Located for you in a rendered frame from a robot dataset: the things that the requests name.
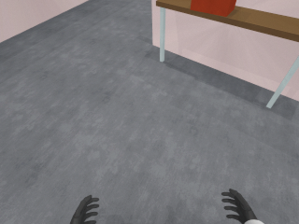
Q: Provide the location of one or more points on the carton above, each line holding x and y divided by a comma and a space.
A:
215, 7

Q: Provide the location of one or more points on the robot left hand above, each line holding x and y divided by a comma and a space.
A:
80, 215

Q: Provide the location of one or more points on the robot right hand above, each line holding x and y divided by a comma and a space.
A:
243, 209

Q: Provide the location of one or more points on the table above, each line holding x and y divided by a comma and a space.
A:
252, 19

